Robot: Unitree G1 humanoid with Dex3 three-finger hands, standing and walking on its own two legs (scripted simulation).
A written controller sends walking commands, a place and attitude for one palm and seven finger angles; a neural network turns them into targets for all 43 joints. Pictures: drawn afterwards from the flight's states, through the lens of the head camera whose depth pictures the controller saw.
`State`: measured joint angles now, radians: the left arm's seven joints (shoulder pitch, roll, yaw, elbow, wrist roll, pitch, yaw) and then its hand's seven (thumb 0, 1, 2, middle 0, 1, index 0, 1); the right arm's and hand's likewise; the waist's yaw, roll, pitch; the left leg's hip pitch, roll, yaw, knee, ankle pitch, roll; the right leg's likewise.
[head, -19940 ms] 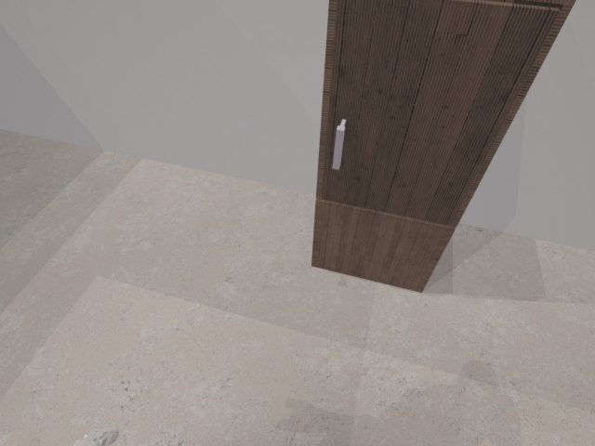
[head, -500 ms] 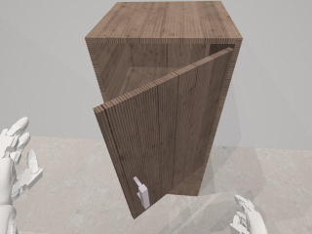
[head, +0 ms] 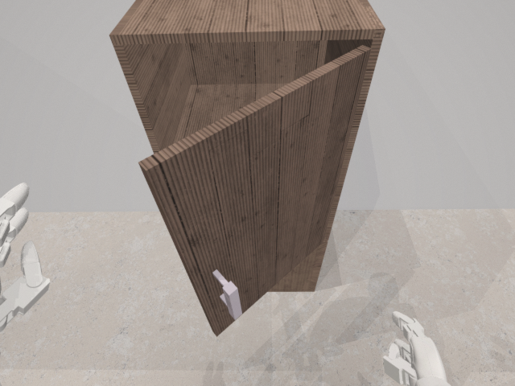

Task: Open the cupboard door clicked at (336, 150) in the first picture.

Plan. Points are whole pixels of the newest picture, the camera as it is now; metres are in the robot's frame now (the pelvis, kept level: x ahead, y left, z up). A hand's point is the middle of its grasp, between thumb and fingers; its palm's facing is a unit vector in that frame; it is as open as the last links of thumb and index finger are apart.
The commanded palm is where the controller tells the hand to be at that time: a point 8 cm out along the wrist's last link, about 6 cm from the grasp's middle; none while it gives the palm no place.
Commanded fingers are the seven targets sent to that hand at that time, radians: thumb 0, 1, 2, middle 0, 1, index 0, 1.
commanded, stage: step back with the hand held close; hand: left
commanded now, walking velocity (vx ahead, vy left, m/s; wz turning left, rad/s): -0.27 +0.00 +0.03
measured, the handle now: (227, 294) +0.30 +0.09 -0.11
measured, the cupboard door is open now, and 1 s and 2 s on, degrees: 42 42 42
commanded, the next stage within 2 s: stop stepping back and stand still in 0.86 s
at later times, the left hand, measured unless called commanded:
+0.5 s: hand out of the picture +0.10 +0.28 +0.16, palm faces +0.47 -0.72 -0.51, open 7.4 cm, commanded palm +0.03 +0.31 +0.17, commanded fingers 0.00 0.90 0.90 -0.20 -0.30 -0.20 -0.30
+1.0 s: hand out of the picture +0.02 +0.24 +0.16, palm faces +0.35 -0.79 -0.50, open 7.4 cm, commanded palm -0.05 +0.28 +0.17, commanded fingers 0.00 0.90 0.90 -0.20 -0.30 -0.20 -0.30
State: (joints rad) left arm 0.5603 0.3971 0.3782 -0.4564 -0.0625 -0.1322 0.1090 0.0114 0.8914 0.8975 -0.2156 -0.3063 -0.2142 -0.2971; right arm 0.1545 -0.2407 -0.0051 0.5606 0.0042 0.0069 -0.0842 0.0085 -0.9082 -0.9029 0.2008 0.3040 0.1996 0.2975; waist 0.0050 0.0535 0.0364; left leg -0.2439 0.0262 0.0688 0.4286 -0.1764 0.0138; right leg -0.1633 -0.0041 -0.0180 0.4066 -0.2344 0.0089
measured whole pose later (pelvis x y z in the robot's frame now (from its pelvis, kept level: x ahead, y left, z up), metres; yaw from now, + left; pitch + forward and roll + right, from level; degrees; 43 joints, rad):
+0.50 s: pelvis -0.08 +0.00 -0.02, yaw +4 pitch -1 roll -2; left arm 0.56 0.41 0.46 -0.53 -0.03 -0.21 0.15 0.01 0.89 0.90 -0.22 -0.31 -0.22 -0.30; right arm 0.19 -0.21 0.00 0.57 0.00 -0.06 -0.07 0.01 -0.91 -0.90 0.20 0.30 0.20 0.30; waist 0.00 0.03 0.07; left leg -0.45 0.02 0.02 0.58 -0.20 0.03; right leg -0.32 0.04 0.00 0.56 -0.22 0.00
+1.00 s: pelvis -0.19 -0.02 -0.01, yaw -1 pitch +5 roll -1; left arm 0.57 0.49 0.46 -0.61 -0.08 -0.19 0.15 0.01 0.89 0.90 -0.21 -0.31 -0.21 -0.30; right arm 0.11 -0.15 0.02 0.60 -0.04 -0.09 -0.03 0.01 -0.91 -0.90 0.20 0.30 0.20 0.30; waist 0.01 -0.03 0.01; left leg -0.50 0.05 0.06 0.33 0.08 0.01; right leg -0.12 0.04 -0.02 0.43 -0.39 -0.02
